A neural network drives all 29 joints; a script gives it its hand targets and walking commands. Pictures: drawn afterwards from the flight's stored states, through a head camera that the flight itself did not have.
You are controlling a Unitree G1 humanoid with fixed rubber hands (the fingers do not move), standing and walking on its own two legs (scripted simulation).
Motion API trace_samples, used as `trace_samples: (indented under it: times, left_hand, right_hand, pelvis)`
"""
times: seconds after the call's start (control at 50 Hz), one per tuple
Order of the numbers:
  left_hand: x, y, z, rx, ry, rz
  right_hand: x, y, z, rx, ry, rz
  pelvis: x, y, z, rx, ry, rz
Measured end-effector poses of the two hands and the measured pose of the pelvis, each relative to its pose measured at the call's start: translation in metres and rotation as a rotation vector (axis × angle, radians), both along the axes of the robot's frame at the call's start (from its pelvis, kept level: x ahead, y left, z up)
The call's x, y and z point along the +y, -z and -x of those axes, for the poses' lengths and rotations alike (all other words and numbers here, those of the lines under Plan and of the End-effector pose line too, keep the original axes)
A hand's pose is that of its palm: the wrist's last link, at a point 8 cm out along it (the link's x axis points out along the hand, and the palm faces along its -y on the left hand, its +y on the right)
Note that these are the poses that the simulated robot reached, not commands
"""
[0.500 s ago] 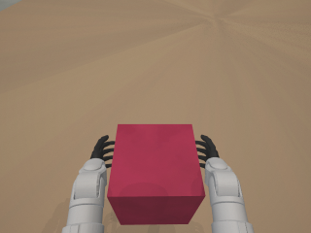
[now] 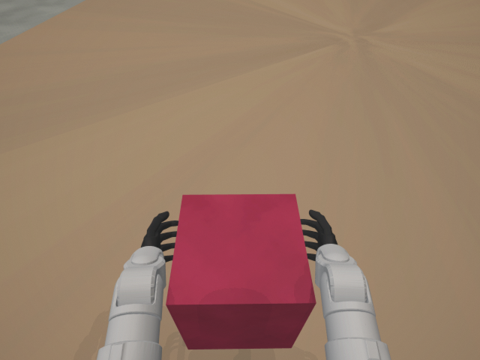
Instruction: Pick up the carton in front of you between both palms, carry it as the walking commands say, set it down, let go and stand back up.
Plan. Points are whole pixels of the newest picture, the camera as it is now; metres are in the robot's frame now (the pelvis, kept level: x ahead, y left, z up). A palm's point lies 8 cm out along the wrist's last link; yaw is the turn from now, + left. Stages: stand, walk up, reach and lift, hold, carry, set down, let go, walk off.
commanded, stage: hold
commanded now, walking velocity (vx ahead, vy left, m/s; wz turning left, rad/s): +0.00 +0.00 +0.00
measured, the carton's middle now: (239, 275) +0.29 +0.00 -0.05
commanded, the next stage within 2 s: set down in 0.46 s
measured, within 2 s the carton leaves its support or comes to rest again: neither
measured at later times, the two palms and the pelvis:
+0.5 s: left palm (160, 253) +0.28 +0.14 +0.05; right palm (335, 243) +0.30 -0.16 +0.04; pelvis -0.01 -0.03 +0.00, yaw +4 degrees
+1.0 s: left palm (181, 265) +0.33 +0.13 -0.10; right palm (316, 261) +0.35 -0.17 -0.11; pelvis -0.01 -0.01 -0.04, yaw +3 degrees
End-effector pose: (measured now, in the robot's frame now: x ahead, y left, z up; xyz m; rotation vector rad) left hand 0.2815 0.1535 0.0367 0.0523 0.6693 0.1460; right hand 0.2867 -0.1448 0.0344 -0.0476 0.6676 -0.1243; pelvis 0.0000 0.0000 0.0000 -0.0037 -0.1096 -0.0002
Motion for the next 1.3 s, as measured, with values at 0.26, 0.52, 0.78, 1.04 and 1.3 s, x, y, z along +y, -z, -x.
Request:
trace_samples:
  times: [0.26,0.52,0.78,1.04,1.3]
  left_hand:
    - [-0.012,-0.007,0.011,-0.005,-0.023,-0.003]
    - [-0.016,-0.012,0.004,-0.007,-0.059,0.004]
    - [-0.015,0.022,-0.034,0.037,-0.07,0.023]
    - [-0.024,0.158,-0.051,0.046,-0.066,0.024]
    - [-0.024,0.225,-0.079,-0.038,-0.123,0.064]
  right_hand:
    - [-0.012,-0.005,0.005,-0.006,-0.013,-0.014]
    - [-0.016,-0.01,-0.011,-0.009,-0.039,-0.029]
    - [-0.014,0.025,-0.047,0.036,-0.006,-0.05]
    - [-0.023,0.164,-0.061,0.042,-0.021,-0.029]
    - [-0.023,0.224,-0.104,-0.035,-0.04,-0.053]
  pelvis:
    - [-0.018,0.002,0.014,-0.033,-0.038,-0.007]
    - [-0.03,0.002,0.004,-0.026,-0.067,-0.003]
    - [-0.021,0.009,-0.003,0.055,-0.07,0.003]
    - [-0.007,0.046,0.016,0.464,-0.051,-0.001]
    - [-0.015,0.119,0.039,0.709,-0.075,0.007]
